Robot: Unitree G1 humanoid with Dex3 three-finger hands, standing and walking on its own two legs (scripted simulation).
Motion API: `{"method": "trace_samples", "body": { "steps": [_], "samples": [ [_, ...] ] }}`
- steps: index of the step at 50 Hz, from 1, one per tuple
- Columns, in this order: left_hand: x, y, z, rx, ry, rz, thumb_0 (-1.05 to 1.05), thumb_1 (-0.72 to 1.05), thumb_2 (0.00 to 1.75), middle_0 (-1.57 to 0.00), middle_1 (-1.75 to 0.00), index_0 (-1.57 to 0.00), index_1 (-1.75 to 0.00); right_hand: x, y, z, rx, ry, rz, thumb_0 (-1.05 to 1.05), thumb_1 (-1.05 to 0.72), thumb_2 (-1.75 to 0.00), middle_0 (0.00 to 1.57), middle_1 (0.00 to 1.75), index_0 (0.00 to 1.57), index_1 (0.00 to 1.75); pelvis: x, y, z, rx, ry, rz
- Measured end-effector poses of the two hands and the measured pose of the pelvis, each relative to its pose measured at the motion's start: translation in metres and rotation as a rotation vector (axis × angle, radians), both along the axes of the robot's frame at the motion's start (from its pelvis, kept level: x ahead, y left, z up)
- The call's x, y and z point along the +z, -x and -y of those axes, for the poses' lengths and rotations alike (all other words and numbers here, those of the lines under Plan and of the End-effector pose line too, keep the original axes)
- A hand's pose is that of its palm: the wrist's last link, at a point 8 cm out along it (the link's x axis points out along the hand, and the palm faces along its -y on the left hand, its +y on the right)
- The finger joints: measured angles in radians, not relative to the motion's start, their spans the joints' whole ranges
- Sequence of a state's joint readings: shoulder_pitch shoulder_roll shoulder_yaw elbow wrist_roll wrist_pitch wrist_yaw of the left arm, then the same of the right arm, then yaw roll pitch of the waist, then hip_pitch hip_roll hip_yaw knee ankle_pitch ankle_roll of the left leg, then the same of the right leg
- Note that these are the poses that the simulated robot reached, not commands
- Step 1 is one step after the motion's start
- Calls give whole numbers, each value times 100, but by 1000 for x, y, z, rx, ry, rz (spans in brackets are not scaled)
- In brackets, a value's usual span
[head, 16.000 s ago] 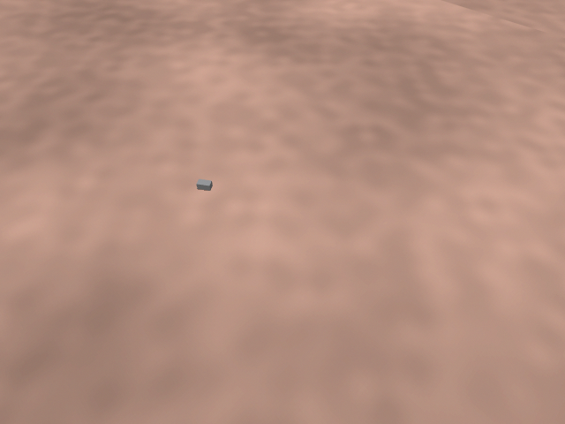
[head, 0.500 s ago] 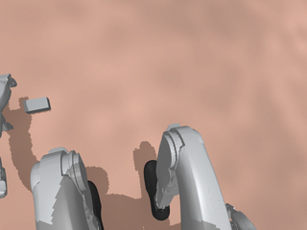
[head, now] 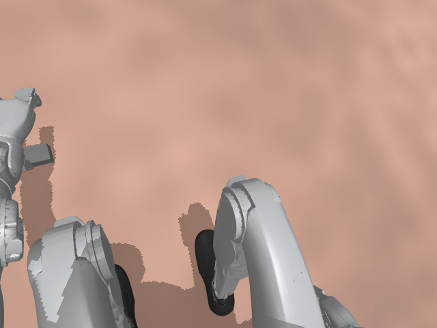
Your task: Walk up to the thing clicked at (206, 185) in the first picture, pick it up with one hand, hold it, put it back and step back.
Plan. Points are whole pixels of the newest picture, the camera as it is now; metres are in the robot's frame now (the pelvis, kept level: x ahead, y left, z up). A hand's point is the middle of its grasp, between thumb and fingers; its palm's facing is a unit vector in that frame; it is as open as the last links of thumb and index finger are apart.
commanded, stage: approach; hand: left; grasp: from above
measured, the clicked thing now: (33, 156) +0.48 +0.26 -0.30
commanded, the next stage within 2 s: rest palm in 0.38 s
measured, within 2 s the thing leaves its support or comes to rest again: neither
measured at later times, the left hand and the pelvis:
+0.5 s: hand out of the picture +0.43 +0.31 -0.21, palm faces -0.55 -0.12 -0.83, open 13.5 cm; pelvis +0.00 +0.00 -0.01, yaw -1 degrees
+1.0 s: hand (24, 154) +0.47 +0.26 -0.25, palm faces -0.47 -0.12 -0.87, open 13.8 cm; pelvis +0.00 +0.00 -0.02, yaw -3 degrees
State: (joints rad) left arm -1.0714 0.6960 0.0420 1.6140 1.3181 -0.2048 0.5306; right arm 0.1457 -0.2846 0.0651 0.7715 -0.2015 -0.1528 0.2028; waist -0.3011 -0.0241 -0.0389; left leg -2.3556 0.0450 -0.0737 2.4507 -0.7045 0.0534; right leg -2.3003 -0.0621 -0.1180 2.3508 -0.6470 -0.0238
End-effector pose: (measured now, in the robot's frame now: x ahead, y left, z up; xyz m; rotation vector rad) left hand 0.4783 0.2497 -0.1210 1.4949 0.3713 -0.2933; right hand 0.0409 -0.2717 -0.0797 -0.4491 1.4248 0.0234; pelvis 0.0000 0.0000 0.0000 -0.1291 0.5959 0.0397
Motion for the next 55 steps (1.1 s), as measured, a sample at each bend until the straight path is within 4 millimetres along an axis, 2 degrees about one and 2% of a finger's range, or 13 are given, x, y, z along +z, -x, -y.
{"method": "trace_samples", "body": {
  "steps": [5,9,13,18,21,24,30,35,38,44,51,55],
  "samples": [
    [2,-20,24,7,-5,27,0,-33,85,-32,-75,-29,-77,2,14,-2,-25,-19,-6,0,-91,-89,20,30,20,30,0,0,0,-10,4,-6],
    [2,-24,29,43,-23,21,0,-34,86,-31,-75,-28,-78,1,29,-5,-60,-48,-32,0,-91,-89,20,30,20,30,0,0,0,-19,3,-11],
    [-2,-15,15,111,-43,-19,0,-35,86,-30,-76,-27,-78,-2,39,-7,-85,-76,-53,0,-90,-89,20,30,20,30,1,0,1,-23,0,-4],
    [-13,11,-28,228,-48,-102,0,-37,87,-28,-78,-25,-80,-5,40,-6,-88,-74,-70,0,-90,-89,20,30,20,30,0,3,2,-19,0,13],
    [-23,28,-52,242,-51,-165,0,-39,88,-26,-81,-23,-82,-5,36,-3,-58,-52,-85,0,-90,-89,20,30,20,30,-2,4,2,-11,2,21],
    [-32,34,-60,183,-25,-180,0,-40,89,-24,-84,-22,-85,-3,28,2,-17,-17,-102,0,-91,-89,20,30,20,30,-5,5,1,-6,9,27],
    [-29,20,-37,-5,51,-32,0,-44,91,-23,-85,-20,-86,5,1,3,34,44,-75,0,-91,-90,20,30,20,30,-7,-1,-6,0,34,26],
    [-34,14,-19,-14,41,-46,0,-47,95,-20,-82,-17,-85,10,-25,-1,73,41,11,0,-91,-90,20,30,20,30,-5,-4,-9,-2,42,18],
    [-39,11,-11,-2,14,-47,0,-47,96,-21,-80,-16,-83,11,-30,-4,93,22,44,0,-90,-90,20,30,20,30,-6,-2,-8,-6,43,21],
    [-52,3,-4,80,11,-39,0,-44,93,-21,-80,-17,-83,3,-9,-5,113,-38,8,0,-90,-89,20,30,20,30,-12,2,-3,-17,33,41],
    [-76,3,-15,157,-5,-90,0,-44,93,-18,-86,-15,-87,0,37,-9,45,-57,-117,0,-90,-89,20,30,20,30,-19,2,0,-34,36,50],
    [-86,2,-19,152,0,-108,0,-45,93,-16,-89,-14,-90,4,55,-18,25,-69,-186,0,-90,-90,20,30,20,30,-19,0,0,-41,44,51]
  ]
}}
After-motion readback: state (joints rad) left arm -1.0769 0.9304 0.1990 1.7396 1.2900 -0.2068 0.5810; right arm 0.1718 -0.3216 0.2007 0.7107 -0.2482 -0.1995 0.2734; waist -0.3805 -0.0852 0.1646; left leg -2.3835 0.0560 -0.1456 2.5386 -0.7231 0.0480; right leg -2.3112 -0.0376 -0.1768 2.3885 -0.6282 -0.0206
